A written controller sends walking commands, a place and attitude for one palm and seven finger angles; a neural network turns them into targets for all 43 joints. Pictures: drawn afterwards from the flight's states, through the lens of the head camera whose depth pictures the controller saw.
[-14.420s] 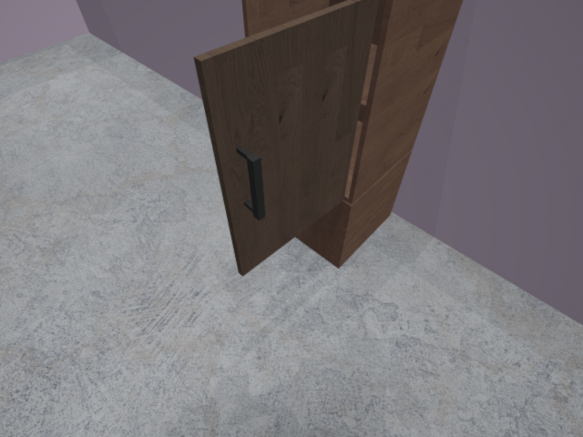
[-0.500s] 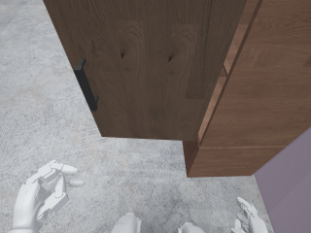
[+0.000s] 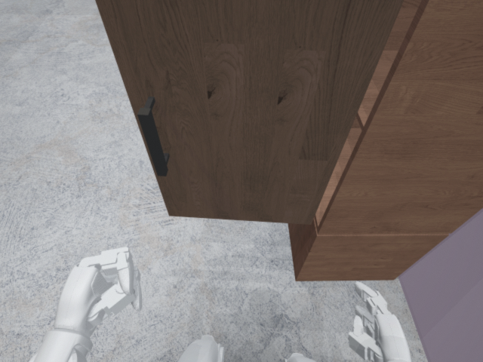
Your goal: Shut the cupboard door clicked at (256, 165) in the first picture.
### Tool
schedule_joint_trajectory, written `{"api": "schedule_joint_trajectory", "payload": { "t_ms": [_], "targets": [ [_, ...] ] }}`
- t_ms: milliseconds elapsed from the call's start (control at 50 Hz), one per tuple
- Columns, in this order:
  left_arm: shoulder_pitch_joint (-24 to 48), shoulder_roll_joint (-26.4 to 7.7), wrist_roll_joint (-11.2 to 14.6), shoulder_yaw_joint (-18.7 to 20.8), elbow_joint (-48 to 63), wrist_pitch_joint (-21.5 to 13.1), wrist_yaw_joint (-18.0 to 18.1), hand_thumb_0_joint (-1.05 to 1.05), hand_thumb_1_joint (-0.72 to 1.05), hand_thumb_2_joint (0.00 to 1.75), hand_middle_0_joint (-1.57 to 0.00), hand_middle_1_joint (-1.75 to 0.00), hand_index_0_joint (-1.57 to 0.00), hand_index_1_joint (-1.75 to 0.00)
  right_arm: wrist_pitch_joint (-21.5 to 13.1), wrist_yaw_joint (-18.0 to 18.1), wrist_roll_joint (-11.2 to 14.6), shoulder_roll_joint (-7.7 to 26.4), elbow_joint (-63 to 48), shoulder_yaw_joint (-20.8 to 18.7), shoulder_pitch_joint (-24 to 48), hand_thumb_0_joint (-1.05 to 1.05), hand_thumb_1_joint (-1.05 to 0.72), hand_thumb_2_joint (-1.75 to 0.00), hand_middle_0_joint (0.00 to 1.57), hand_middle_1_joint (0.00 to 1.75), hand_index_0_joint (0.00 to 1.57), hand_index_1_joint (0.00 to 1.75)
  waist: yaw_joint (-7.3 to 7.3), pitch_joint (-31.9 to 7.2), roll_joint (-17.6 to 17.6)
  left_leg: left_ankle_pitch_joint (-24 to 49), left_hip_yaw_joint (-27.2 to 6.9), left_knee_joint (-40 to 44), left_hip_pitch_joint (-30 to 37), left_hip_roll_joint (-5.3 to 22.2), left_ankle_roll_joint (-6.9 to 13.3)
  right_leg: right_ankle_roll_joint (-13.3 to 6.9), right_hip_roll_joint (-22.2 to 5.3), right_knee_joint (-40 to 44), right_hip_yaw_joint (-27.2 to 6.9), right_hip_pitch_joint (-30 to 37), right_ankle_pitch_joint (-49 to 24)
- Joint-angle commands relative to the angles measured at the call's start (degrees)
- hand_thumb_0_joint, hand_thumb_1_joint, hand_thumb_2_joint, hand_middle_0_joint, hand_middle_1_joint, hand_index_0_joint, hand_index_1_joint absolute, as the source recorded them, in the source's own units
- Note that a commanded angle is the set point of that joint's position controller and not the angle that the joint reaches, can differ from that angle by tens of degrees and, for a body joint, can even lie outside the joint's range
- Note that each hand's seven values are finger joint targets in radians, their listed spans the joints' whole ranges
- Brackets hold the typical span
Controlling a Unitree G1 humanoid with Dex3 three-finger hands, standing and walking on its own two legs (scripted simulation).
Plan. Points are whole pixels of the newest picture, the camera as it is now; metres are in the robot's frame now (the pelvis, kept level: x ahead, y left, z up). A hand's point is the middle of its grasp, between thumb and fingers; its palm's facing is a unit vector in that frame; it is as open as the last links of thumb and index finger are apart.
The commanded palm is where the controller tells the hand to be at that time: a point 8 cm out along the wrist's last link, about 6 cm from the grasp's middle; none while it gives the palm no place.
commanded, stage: raise the hand and make a fist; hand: left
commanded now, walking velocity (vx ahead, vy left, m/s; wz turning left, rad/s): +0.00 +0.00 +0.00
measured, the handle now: (156, 139) +0.50 +0.21 +0.07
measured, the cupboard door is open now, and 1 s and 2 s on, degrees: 86 86 86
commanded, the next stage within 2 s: bring the fist close to the handle in 0.54 s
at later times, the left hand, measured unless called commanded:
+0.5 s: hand (123, 274) +0.23 +0.19 +0.07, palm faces +0.04 -1.00 -0.03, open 3.2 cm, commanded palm +0.20 +0.24 +0.07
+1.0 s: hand (154, 243) +0.28 +0.16 +0.06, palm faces -0.05 -1.00 -0.03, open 3.1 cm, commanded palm +0.26 +0.23 +0.07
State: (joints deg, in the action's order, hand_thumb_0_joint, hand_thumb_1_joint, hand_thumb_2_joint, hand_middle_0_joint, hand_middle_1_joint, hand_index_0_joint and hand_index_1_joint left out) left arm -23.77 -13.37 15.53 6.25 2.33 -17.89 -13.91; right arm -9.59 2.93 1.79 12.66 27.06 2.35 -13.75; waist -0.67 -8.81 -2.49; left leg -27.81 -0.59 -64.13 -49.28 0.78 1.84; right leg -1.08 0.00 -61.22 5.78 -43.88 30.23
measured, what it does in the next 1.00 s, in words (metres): stands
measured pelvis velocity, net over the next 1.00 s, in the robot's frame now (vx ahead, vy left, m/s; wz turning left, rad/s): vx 0.00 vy -0.01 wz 0.00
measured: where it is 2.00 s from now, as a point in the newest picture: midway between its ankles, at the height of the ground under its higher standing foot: outside the picture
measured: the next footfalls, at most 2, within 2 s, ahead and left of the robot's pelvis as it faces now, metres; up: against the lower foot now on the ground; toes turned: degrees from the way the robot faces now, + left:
none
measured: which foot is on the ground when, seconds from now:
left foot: down 0.00-1.00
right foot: down 0.00-1.00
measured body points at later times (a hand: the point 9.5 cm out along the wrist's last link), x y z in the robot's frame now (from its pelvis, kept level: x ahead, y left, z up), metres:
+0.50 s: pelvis +0.00 +0.00 +0.01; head +0.05 +0.01 +0.45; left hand +0.22 +0.24 +0.08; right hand +0.17 -0.24 -0.07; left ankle +0.04 +0.10 -0.66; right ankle +0.00 -0.11 -0.66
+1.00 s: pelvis +0.00 -0.01 +0.00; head +0.05 -0.02 +0.45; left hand +0.28 +0.21 +0.06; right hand +0.16 -0.25 -0.08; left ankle +0.04 +0.10 -0.66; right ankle +0.00 -0.11 -0.66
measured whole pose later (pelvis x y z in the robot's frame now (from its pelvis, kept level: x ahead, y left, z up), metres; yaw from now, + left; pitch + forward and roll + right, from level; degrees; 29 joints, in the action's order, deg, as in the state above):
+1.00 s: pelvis +0.00 -0.01 +0.00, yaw +0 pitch +13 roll -2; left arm -5.6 -14.4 15.0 7.5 -10.2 -15.3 -13.2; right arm -9.0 3.1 2.5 14.3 31.2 1.9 -14.4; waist 0.6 -7.9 -2.7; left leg -26.4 -0.2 -61.7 -48.1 1.0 0.9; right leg -2.0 0.3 -60.3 5.2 -43.7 29.4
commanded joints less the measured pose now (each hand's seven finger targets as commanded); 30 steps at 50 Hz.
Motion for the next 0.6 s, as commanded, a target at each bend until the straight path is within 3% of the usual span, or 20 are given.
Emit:
{"api": "schedule_joint_trajectory", "payload": {
  "t_ms": [0,60,80,140,160,180,240,260,360,420,520,580],
  "targets": [
    [7.22,-9.42,1.71,7.61,16.0,-5.81,0.65,0.0,0.9,0.9,-1.3,-1.5,-1.3,-1.5,-3.28,1.33,0.22,8.15,-8.64,-4.01,1.7,0.0,-0.9,-0.9,0.2,0.3,0.2,0.3,-0.18,-10.41,-1.52,8.9,-3.41,12.18,11.34,-0.21,-0.5,-1.06,1.76,9.46,-3.17,4.82,-9.1],
    [7.53,-10.37,1.95,9.36,19.15,-8.18,3.25,0.0,0.9,0.9,-1.3,-1.5,-1.3,-1.5,-3.7,1.0,-0.15,7.76,-7.95,-3.61,1.63,0.0,-0.9,-0.9,0.2,0.3,0.2,0.3,-1.25,-13.02,-5.36,11.64,-3.86,12.91,14.1,-0.13,-0.9,-1.51,2.08,8.19,-2.57,5.63,-11.57],
    [6.69,-8.26,1.66,7.33,18.44,-8.25,3.57,0.0,0.9,0.9,-1.3,-1.5,-1.3,-1.5,-3.79,0.66,-0.08,7.51,-7.76,-3.48,1.72,0.0,-0.9,-0.9,0.2,0.3,0.2,0.3,-0.7,-11.83,-6.47,11.73,-3.99,13.53,15.03,0.01,-1.11,-1.48,2.03,8.37,-2.13,4.65,-11.64],
    [4.04,-5.31,0.92,3.93,12.43,-6.05,3.07,0.0,0.9,0.9,-1.3,-1.5,-1.3,-1.5,-3.52,0.19,0.16,8.23,-7.04,-3.72,1.39,0.0,-0.9,-0.9,0.2,0.3,0.2,0.3,0.9,-7.32,-3.72,8.03,-4.0,14.36,12.76,0.13,-1.03,-0.95,1.95,9.96,-1.77,3.34,-9.49],
    [2.38,-4.47,0.61,3.16,8.26,-4.38,2.26,0.0,0.9,0.9,-1.3,-1.5,-1.3,-1.5,-3.14,0.18,0.31,8.58,-7.07,-3.77,1.1,0.0,-0.9,-0.9,0.2,0.3,0.2,0.3,1.11,-5.28,-0.19,6.96,-4.4,14.84,11.04,0.18,-0.79,-0.91,2.15,10.62,-1.65,3.61,-8.82],
    [2.17,-3.68,0.56,1.85,7.65,-3.28,1.26,0.0,0.9,0.9,-1.3,-1.5,-1.3,-1.5,-3.01,0.2,0.62,8.93,-7.43,-4.02,0.98,0.0,-0.9,-0.9,0.2,0.3,0.2,0.3,1.33,-4.82,0.63,6.77,-4.01,14.86,10.62,0.12,-0.72,-0.66,1.96,11.14,-1.85,3.7,-8.71],
    [3.64,-5.59,0.74,2.76,7.01,-0.75,-0.34,0.0,0.9,0.9,-1.3,-1.5,-1.3,-1.5,-2.81,0.59,0.96,9.62,-8.23,-4.23,0.8,0.0,-0.9,-0.9,0.2,0.3,0.2,0.3,1.28,-4.44,2.32,5.84,-3.72,15.34,10.02,-0.2,-0.49,-0.4,1.66,12.4,-2.21,4.88,-7.88],
    [4.72,-7.52,0.92,4.65,7.6,-0.78,-0.18,0.0,0.9,0.9,-1.3,-1.5,-1.3,-1.5,-2.7,0.85,0.81,9.67,-8.27,-4.15,1.09,0.0,-0.9,-0.9,0.2,0.3,0.2,0.3,0.64,-4.56,2.21,6.33,-3.63,15.13,9.82,-0.33,-0.39,-0.63,1.71,12.44,-2.58,5.61,-7.99],
    [8.55,-10.11,2.15,9.28,15.43,-7.2,3.14,0.0,0.9,0.9,-1.3,-1.5,-1.3,-1.5,-3.6,0.91,-0.1,8.37,-7.61,-3.88,1.27,0.0,-0.9,-0.9,0.2,0.3,0.2,0.3,-0.88,-10.24,-1.59,11.17,-3.03,13.41,12.18,-0.48,-0.74,-1.15,1.8,9.93,-3.17,7.26,-11.68],
    [7.08,-6.73,1.48,6.13,13.72,-9.92,3.8,0.0,0.9,0.9,-1.3,-1.5,-1.3,-1.5,-4.06,0.13,-0.12,8.0,-6.6,-3.89,1.52,0.0,-0.9,-0.9,0.2,0.3,0.2,0.3,0.01,-9.4,-2.91,10.89,-2.84,12.74,12.06,-0.36,-0.88,-1.09,1.72,9.05,-3.01,4.69,-11.38],
    [3.46,-4.87,0.94,2.55,8.08,-5.38,0.17,0.0,0.9,0.9,-1.3,-1.5,-1.3,-1.5,-3.33,-0.02,0.55,9.11,-6.84,-4.47,0.62,0.0,-0.9,-0.9,0.2,0.3,0.2,0.3,1.2,-8.0,-0.1,10.18,-2.22,12.3,10.05,-0.56,-0.4,-0.44,1.41,10.71,-3.59,5.48,-12.26],
    [4.61,-6.73,1.56,4.1,9.4,-2.93,-0.95,0.0,0.9,0.9,-1.3,-1.5,-1.3,-1.5,-2.76,0.44,0.92,9.25,-7.78,-4.58,0.9,0.0,-0.9,-0.9,0.2,0.3,0.2,0.3,0.97,-8.31,1.49,10.32,-2.08,12.41,9.91,-0.69,-0.19,-0.29,1.22,11.67,-4.19,7.1,-12.23]
  ]
}}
